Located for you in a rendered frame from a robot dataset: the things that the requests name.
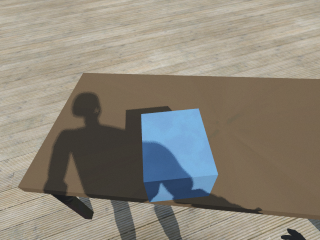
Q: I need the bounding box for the table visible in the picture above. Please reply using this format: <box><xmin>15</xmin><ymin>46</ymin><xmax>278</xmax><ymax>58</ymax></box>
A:
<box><xmin>18</xmin><ymin>73</ymin><xmax>320</xmax><ymax>220</ymax></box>

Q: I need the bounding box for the right robot hand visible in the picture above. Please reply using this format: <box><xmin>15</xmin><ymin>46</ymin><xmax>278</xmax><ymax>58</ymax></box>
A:
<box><xmin>281</xmin><ymin>228</ymin><xmax>306</xmax><ymax>240</ymax></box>

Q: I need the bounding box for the carton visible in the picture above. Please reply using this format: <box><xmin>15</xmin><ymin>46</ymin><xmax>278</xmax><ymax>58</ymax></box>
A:
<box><xmin>141</xmin><ymin>108</ymin><xmax>218</xmax><ymax>202</ymax></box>

